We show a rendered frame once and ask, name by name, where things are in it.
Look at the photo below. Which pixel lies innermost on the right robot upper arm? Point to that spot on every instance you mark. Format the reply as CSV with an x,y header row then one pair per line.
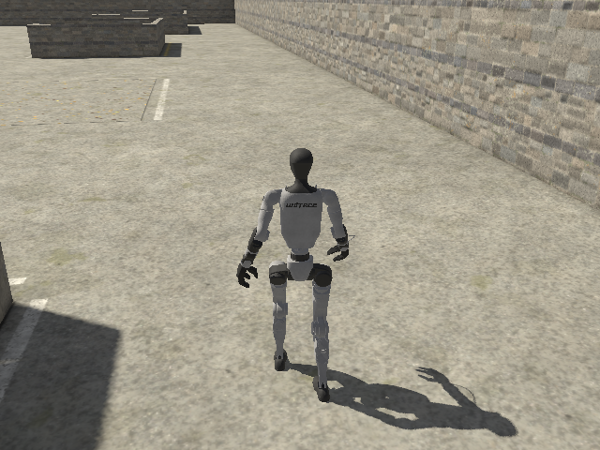
x,y
330,198

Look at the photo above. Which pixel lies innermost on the robot left hand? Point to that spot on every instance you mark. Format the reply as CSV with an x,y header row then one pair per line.
x,y
241,274

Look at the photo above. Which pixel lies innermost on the right robot forearm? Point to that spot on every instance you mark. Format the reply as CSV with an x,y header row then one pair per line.
x,y
343,243

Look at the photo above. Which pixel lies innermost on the left robot forearm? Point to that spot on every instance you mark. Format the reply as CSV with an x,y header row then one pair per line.
x,y
251,251

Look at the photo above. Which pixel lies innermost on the left robot upper arm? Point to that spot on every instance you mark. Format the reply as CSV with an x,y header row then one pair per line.
x,y
270,198

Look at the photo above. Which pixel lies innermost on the robot right hand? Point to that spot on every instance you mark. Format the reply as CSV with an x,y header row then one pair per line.
x,y
342,256

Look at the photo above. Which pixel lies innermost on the left robot thigh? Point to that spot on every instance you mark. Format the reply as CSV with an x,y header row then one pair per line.
x,y
278,274

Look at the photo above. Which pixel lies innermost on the right robot shin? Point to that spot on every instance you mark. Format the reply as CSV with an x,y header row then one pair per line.
x,y
321,352

